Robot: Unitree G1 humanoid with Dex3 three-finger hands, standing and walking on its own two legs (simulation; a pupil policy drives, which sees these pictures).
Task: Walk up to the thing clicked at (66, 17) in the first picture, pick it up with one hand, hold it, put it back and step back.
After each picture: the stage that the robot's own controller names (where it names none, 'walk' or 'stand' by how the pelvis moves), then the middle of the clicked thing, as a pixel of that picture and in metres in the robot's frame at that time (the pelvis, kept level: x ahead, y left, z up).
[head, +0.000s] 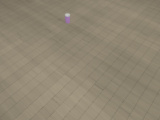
stand; (67, 18) +1.83 +0.20 -0.72
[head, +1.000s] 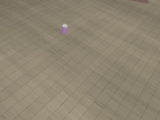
walk; (64, 29) +1.70 +0.18 -0.71
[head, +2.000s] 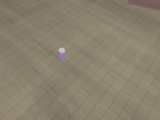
walk; (61, 53) +1.11 +0.15 -0.72
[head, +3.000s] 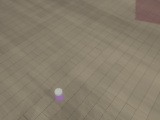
walk; (58, 94) +0.67 +0.17 -0.72
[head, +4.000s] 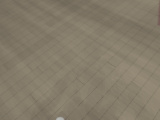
walk; out of the picture +0.39 +0.24 -0.70
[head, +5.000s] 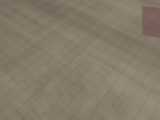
stand; out of the picture +0.30 +0.21 -0.72
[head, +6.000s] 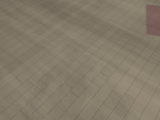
stand; out of the picture +0.29 +0.19 -0.72
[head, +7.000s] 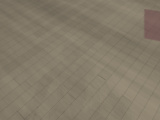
stand; out of the picture +0.30 +0.20 -0.73
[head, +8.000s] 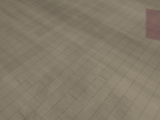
stand; out of the picture +0.30 +0.21 -0.73
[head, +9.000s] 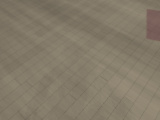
stand; out of the picture +0.29 +0.20 -0.73
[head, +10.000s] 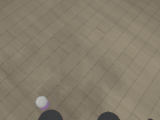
go down; (42, 103) +0.33 +0.21 -0.55
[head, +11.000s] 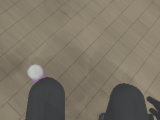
go down; (36, 74) +0.38 +0.23 -0.32
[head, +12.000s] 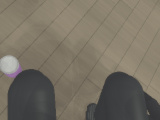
close in; (11, 67) +0.37 +0.25 -0.26
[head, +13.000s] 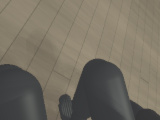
close; out of the picture +0.36 +0.27 -0.21
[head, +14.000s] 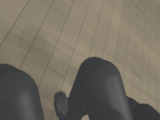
close; out of the picture +0.35 +0.28 -0.21
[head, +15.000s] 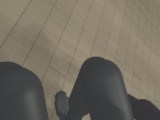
lift; out of the picture +0.35 +0.27 -0.22
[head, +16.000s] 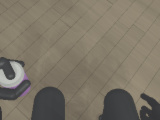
lift; (15, 80) +0.31 +0.22 -0.03
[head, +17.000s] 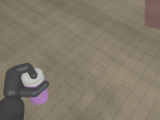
hold; (36, 86) +0.32 +0.17 +0.01
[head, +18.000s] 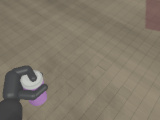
hold; (35, 88) +0.32 +0.17 +0.00
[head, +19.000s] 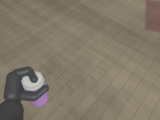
hold; (35, 89) +0.32 +0.17 +0.00
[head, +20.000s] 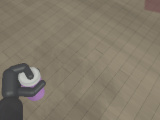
crouch; (32, 84) +0.34 +0.18 -0.04
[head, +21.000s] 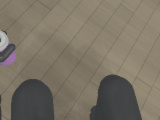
lower; (1, 49) +0.43 +0.25 -0.09
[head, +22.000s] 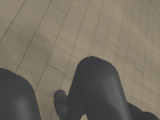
lower; out of the picture +0.39 +0.29 -0.22
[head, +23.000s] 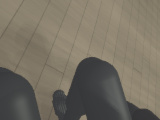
lower; out of the picture +0.38 +0.30 -0.22
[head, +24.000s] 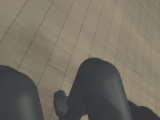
lower; out of the picture +0.38 +0.29 -0.22
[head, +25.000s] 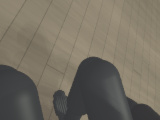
lower; out of the picture +0.37 +0.29 -0.22
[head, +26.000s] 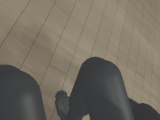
open; out of the picture +0.36 +0.27 -0.22
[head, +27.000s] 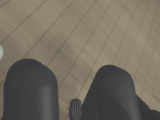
stand; out of the picture +0.37 +0.25 -0.23
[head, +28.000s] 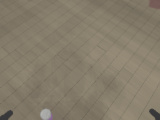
stand; (46, 115) +0.34 +0.20 -0.59
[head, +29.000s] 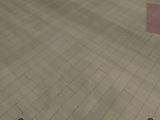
stand; out of the picture +0.33 +0.20 -0.67
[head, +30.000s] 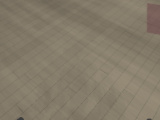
stand; out of the picture +0.33 +0.20 -0.67
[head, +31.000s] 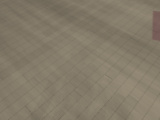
stand; out of the picture +0.35 +0.19 -0.72
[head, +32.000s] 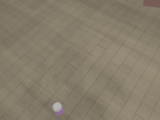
walk; (58, 108) +0.41 +0.19 -0.69
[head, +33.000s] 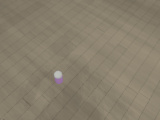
walk; (58, 77) +0.66 +0.18 -0.69
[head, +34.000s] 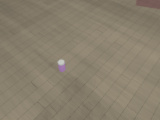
stand; (61, 65) +0.95 +0.25 -0.70
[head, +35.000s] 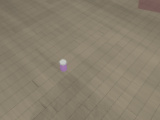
stand; (63, 65) +0.96 +0.19 -0.72
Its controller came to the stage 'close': yes
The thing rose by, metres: 0.71
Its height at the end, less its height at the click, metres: +0.00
